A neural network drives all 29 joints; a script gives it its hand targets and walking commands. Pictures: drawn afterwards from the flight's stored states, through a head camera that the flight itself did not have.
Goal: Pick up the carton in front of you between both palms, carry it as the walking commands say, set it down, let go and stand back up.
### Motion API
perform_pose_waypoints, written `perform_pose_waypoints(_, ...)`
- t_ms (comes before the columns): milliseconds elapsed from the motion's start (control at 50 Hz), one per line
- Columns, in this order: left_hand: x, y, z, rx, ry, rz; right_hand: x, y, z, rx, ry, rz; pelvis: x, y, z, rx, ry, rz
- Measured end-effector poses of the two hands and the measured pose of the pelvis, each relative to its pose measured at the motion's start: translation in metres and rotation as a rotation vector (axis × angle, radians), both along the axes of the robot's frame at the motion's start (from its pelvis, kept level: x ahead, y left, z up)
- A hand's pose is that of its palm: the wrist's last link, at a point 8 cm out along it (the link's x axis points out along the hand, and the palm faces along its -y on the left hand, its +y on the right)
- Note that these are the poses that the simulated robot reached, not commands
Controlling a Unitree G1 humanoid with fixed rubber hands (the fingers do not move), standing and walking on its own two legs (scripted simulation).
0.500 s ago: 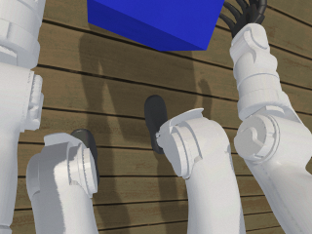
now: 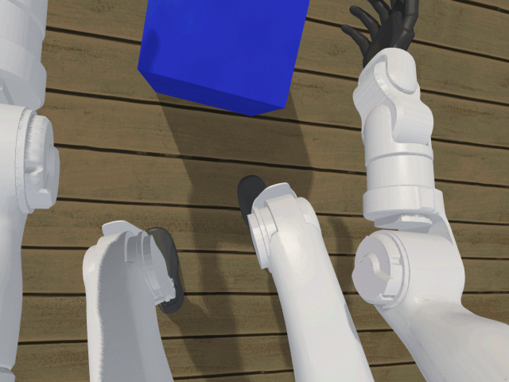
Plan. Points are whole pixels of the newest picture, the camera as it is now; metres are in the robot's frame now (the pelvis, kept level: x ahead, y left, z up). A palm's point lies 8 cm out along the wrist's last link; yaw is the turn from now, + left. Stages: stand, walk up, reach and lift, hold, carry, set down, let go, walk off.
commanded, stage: set down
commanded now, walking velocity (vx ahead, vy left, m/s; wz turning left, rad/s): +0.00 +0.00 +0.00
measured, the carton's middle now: (220, 41) +0.56 -0.08 -0.34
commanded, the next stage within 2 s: let go in 0.54 s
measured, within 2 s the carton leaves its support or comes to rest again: neither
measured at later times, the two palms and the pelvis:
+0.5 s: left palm out of the picture +0.63 +0.11 +0.04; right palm out of the picture +0.47 -0.24 +0.03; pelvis +0.02 +0.01 +0.13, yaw +2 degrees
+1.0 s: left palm out of the picture +0.47 +0.16 +0.14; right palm out of the picture +0.39 -0.23 +0.16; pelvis +0.07 -0.02 +0.24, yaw +7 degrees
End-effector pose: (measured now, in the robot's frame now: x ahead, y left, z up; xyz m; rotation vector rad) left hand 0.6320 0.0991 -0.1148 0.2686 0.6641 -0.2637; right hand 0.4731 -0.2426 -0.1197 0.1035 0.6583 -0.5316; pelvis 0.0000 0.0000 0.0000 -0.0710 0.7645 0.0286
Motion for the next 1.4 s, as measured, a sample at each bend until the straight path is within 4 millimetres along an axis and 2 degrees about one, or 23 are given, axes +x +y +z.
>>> perform_pose_waypoints(220, 0.001, 0.012, 0.060, 0.002, -0.009, -0.018, 0.001, 0.006, 0.063, -0.018, 0.006, -0.001, 0.011, 0.002, 0.054, 0.003, 0.061, 0.010)
perform_pose_waypoints(500, 0.001, 0.014, 0.151, 0.001, 0.000, -0.028, -0.003, 0.004, 0.153, -0.024, -0.001, -0.013, 0.024, 0.009, 0.129, 0.006, 0.069, 0.024)
perform_pose_waypoints(660, -0.008, 0.021, 0.186, -0.006, 0.015, 0.003, -0.007, 0.011, 0.190, -0.030, 0.011, 0.027, 0.033, 0.009, 0.166, 0.021, 0.058, 0.029)
perform_pose_waypoints(740, -0.031, 0.029, 0.195, -0.005, 0.011, 0.046, -0.018, 0.019, 0.206, -0.043, 0.028, 0.103, 0.039, 0.006, 0.184, 0.034, 0.046, 0.032)
perform_pose_waypoints(840, -0.081, 0.044, 0.210, -0.001, 0.003, 0.160, -0.042, 0.024, 0.231, -0.057, 0.065, 0.240, 0.049, -0.001, 0.207, 0.049, -0.007, 0.046)
perform_pose_waypoints(960, -0.142, 0.061, 0.242, 0.019, -0.013, 0.327, -0.074, 0.020, 0.267, -0.060, 0.107, 0.399, 0.061, -0.012, 0.234, 0.072, -0.129, 0.062)
perform_pose_waypoints(1060, -0.180, 0.066, 0.270, 0.029, -0.016, 0.400, -0.102, 0.011, 0.294, -0.060, 0.135, 0.498, 0.074, -0.019, 0.254, 0.087, -0.248, 0.061)
perform_pose_waypoints(1160, -0.205, 0.067, 0.289, 0.036, -0.006, 0.401, -0.132, 0.000, 0.316, -0.057, 0.142, 0.537, 0.090, -0.024, 0.269, 0.092, -0.359, 0.049)
perform_pose_waypoints(1280, -0.226, 0.072, 0.303, 0.049, 0.014, 0.374, -0.164, -0.007, 0.336, -0.053, 0.157, 0.529, 0.110, -0.026, 0.281, 0.092, -0.471, 0.029)
perform_pose_waypoints(1400, -0.247, 0.084, 0.313, 0.051, 0.035, 0.364, -0.176, -0.005, 0.347, -0.048, 0.177, 0.521, 0.125, -0.022, 0.291, 0.087, -0.552, 0.019)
